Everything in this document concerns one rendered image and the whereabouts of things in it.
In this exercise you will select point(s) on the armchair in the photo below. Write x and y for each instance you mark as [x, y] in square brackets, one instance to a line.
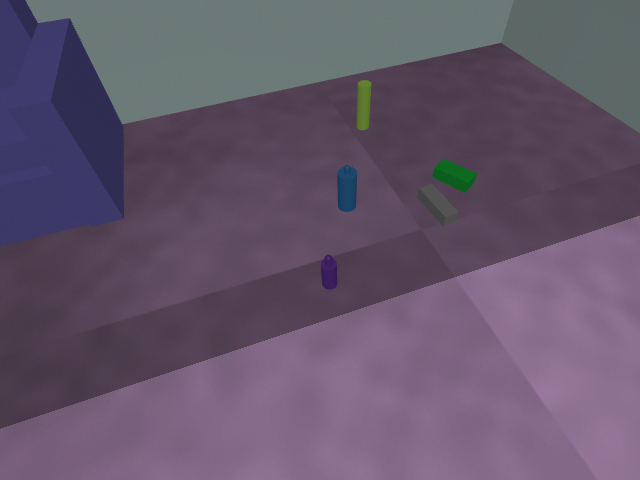
[61, 140]

